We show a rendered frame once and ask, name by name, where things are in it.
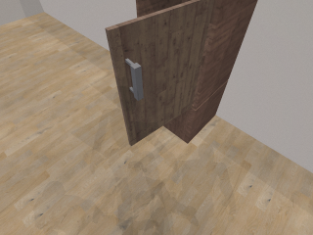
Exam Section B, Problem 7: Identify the cupboard door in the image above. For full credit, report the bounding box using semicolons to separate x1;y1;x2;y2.
105;0;214;146

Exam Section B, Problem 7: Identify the handle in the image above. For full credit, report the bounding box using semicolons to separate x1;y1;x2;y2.
125;58;144;101

